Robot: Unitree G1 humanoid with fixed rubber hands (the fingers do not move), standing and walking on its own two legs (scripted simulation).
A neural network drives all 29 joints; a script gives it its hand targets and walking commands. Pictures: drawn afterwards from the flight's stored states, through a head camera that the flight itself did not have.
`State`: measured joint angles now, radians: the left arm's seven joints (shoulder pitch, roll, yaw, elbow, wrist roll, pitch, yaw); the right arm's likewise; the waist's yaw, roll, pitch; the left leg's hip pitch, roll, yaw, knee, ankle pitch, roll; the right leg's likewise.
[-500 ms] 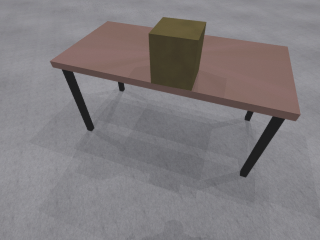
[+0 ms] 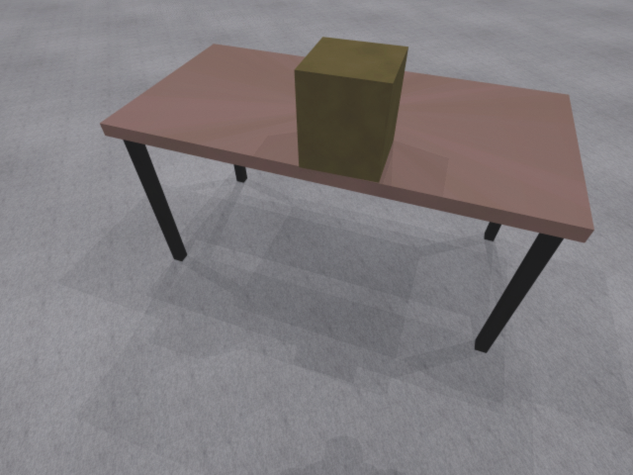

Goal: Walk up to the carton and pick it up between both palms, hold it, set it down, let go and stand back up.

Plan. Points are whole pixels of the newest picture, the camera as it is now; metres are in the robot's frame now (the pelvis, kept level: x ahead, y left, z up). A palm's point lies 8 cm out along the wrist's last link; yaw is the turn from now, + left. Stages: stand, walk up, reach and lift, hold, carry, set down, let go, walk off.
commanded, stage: stand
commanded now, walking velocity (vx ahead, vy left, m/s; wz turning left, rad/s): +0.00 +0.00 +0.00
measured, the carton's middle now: (350, 110) +0.94 -0.05 +0.00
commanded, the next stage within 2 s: walk up in 0.72 s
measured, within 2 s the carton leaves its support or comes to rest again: neither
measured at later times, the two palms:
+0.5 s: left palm out of the picture +0.00 +0.22 -0.13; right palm out of the picture +0.00 -0.22 -0.13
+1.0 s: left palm out of the picture -0.04 +0.21 -0.13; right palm out of the picture -0.03 -0.21 -0.14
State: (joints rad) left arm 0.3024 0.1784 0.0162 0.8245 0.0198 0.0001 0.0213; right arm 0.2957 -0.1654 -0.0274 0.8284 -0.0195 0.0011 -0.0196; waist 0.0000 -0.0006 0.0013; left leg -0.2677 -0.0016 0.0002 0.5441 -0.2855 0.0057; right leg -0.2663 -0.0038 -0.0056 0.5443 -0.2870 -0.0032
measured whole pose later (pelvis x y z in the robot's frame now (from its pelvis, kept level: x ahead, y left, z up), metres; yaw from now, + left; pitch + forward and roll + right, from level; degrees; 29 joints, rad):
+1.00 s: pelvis +0.00 +0.00 +0.01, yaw -2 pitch -1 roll +1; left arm 0.38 0.13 0.02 1.10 0.03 -0.01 0.02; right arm 0.36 -0.13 -0.03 1.08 -0.05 -0.02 -0.02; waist 0.00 -0.01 0.00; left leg -0.19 -0.01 0.03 0.49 -0.45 0.04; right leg -0.24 0.00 0.03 0.56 -0.48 -0.03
